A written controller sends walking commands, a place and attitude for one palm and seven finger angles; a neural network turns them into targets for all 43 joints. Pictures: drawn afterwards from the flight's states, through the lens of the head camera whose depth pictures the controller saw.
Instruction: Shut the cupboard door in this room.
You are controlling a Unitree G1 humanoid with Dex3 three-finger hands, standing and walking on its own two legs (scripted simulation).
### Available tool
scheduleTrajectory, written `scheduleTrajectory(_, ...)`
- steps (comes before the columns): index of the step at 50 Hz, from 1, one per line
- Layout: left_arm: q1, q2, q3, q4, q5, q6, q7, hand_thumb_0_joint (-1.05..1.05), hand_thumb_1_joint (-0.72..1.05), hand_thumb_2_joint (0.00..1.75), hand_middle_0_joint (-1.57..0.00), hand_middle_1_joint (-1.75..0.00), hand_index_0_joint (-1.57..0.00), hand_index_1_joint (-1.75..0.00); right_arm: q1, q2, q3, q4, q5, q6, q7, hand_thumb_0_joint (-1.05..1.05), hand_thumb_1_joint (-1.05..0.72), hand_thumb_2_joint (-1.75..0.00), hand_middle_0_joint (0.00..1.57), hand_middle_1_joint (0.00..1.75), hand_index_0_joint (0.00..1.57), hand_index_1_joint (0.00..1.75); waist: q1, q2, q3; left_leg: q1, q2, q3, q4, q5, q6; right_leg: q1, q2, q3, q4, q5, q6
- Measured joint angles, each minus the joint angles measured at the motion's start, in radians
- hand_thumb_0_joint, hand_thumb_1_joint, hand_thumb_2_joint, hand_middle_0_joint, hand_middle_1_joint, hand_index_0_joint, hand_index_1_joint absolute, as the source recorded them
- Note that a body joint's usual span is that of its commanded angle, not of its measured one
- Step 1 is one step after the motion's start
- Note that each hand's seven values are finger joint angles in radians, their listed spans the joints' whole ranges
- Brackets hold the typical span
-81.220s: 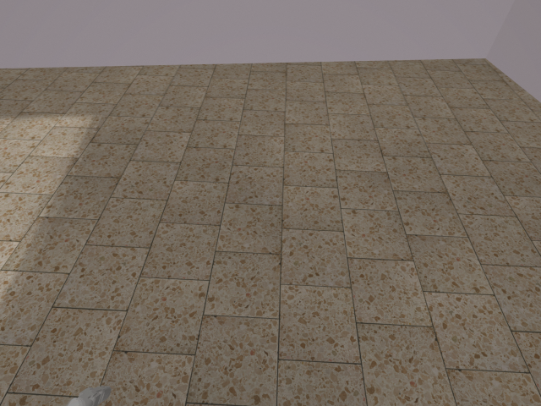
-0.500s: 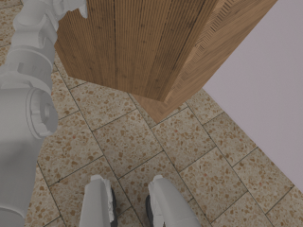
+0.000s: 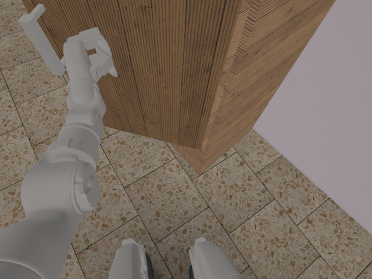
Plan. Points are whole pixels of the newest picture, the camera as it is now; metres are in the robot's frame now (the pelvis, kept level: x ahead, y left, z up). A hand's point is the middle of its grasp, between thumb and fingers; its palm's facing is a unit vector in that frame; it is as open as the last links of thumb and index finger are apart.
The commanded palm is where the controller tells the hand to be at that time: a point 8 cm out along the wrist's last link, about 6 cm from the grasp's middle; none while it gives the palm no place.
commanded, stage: pull the fist back off the door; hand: left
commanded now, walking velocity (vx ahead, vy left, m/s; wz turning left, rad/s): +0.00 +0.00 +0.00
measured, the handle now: (49, 42) +0.64 +0.20 +0.08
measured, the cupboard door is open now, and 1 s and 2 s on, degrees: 35 35 35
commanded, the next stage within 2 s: draw the hand back to the body in 0.30 s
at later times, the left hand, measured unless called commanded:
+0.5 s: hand (109, 80) +0.50 +0.08 +0.09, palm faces +0.07 -1.00 +0.00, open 3.1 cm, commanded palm +0.45 +0.14 +0.10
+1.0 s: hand (30, 139) +0.35 +0.16 +0.17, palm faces +0.04 -0.99 -0.11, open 3.0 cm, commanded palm +0.31 +0.22 +0.18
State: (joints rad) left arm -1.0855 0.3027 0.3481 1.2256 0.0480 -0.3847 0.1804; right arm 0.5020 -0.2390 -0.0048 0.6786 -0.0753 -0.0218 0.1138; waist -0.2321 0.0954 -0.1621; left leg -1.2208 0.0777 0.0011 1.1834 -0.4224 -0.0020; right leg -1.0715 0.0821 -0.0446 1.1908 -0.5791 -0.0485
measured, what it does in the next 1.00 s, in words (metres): rises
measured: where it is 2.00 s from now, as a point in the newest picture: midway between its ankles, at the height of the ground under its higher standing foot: outside the picture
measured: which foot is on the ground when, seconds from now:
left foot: down 0.00-1.00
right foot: down 0.00-1.00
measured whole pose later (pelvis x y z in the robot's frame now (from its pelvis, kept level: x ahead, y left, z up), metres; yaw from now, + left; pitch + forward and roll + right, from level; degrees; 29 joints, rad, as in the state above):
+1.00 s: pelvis +0.01 +0.01 +0.07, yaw +2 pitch +5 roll -1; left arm -0.16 0.22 0.05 0.32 -0.13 -0.20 -0.01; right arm 0.24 -0.26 -0.01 0.58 0.07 0.04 -0.03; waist -0.04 0.05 -0.09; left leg -0.57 0.02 0.04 0.79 -0.32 0.02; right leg -0.43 0.03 -0.01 0.79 -0.46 -0.02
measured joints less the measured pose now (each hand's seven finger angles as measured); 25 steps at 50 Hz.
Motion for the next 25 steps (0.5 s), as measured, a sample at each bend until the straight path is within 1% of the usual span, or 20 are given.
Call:
scheduleTrajectory(2,0.036,-0.005,-0.024,-0.013,0.002,-0.021,-0.013,0.01,0.90,0.90,-1.30,-1.50,-1.30,-1.50,-0.011,-0.007,-0.009,-0.004,0.006,0.011,0.001,0.00,-0.91,-0.90,0.21,0.30,0.20,0.30,0.014,-0.008,-0.001,0.019,-0.003,-0.001,-0.007,-0.002,-0.005,0.018,-0.002,-0.001,-0.003,-0.006,-0.005)
scheduleTrajectory(4,0.073,-0.017,-0.048,-0.027,-0.011,-0.019,-0.035,0.01,0.90,0.90,-1.30,-1.50,-1.30,-1.50,-0.027,-0.014,-0.016,-0.007,0.015,0.025,-0.002,0.00,-0.91,-0.90,0.21,0.30,0.20,0.30,0.029,-0.018,0.003,0.039,-0.007,-0.003,-0.017,-0.003,-0.008,0.037,-0.005,-0.004,-0.008,-0.010,-0.008)
scheduleTrajectory(8,0.175,-0.068,-0.083,-0.104,-0.071,-0.009,-0.069,0.01,0.90,0.90,-1.30,-1.50,-1.30,-1.50,-0.065,-0.025,-0.034,-0.017,0.033,0.038,-0.014,0.00,-0.91,-0.90,0.20,0.29,0.20,0.30,0.061,-0.033,0.011,0.078,-0.016,-0.009,-0.042,0.001,-0.015,0.077,-0.012,-0.010,-0.028,-0.013,-0.014)
scheduleTrajectory(11,0.263,-0.116,-0.119,-0.204,-0.106,-0.038,-0.073,0.01,0.90,0.90,-1.30,-1.50,-1.30,-1.50,-0.100,-0.029,-0.047,-0.022,0.043,0.030,-0.026,0.00,-0.91,-0.90,0.20,0.29,0.20,0.30,0.085,-0.041,0.018,0.110,-0.022,-0.012,-0.061,0.004,-0.018,0.110,-0.017,-0.013,-0.045,-0.013,-0.017)
scheduleTrajectory(13,0.304,-0.142,-0.148,-0.254,-0.107,-0.067,-0.071,0.01,0.90,0.90,-1.30,-1.50,-1.30,-1.50,-0.125,-0.031,-0.054,-0.021,0.047,0.023,-0.031,0.00,-0.91,-0.90,0.20,0.29,0.20,0.30,0.100,-0.044,0.018,0.128,-0.025,-0.014,-0.068,0.003,-0.020,0.130,-0.019,-0.015,-0.052,-0.015,-0.018)
scheduleTrajectory(15,0.308,-0.154,-0.174,-0.253,-0.093,-0.087,-0.067,0.01,0.90,0.90,-1.30,-1.50,-1.30,-1.50,-0.153,-0.032,-0.053,-0.016,0.049,0.018,-0.035,0.00,-0.91,-0.90,0.20,0.29,0.20,0.30,0.110,-0.047,0.014,0.140,-0.028,-0.016,-0.069,0.001,-0.020,0.142,-0.022,-0.018,-0.052,-0.019,-0.018)
scheduleTrajectory(17,0.278,-0.152,-0.190,-0.212,-0.073,-0.086,-0.062,0.01,0.90,0.90,-1.30,-1.50,-1.31,-1.50,-0.183,-0.030,-0.049,-0.011,0.051,0.019,-0.038,0.00,-0.91,-0.90,0.20,0.29,0.20,0.30,0.112,-0.051,0.009,0.140,-0.032,-0.018,-0.063,0.000,-0.019,0.144,-0.025,-0.021,-0.044,-0.024,-0.019)
scheduleTrajectory(20,0.215,-0.138,-0.192,-0.141,-0.063,-0.056,-0.059,0.01,0.90,0.90,-1.30,-1.50,-1.31,-1.50,-0.220,-0.022,-0.039,-0.014,0.053,0.025,-0.043,0.00,-0.91,-0.90,0.20,0.29,0.20,0.30,0.101,-0.053,0.006,0.130,-0.035,-0.021,-0.053,-0.001,-0.019,0.135,-0.027,-0.024,-0.031,-0.028,-0.019)
scheduleTrajectory(23,0.185,-0.131,-0.166,-0.120,-0.078,-0.036,-0.061,0.01,0.90,0.90,-1.30,-1.50,-1.31,-1.50,-0.232,-0.012,-0.032,-0.027,0.052,0.029,-0.044,0.00,-0.91,-0.90,0.20,0.29,0.20,0.30,0.092,-0.050,0.004,0.120,-0.033,-0.018,-0.049,0.001,-0.021,0.122,-0.027,-0.020,-0.025,-0.026,-0.018)
scheduleTrajectory(25,0.210,-0.134,-0.132,-0.159,-0.091,-0.037,-0.073,0.01,0.90,0.90,-1.30,-1.50,-1.31,-1.50,-0.224,-0.006,-0.028,-0.038,0.052,0.036,-0.045,0.00,-0.91,-0.90,0.20,0.29,0.20,0.30,0.095,-0.048,0.003,0.128,-0.030,-0.007,-0.056,0.002,-0.020,0.123,-0.026,-0.008,-0.028,-0.022,-0.016)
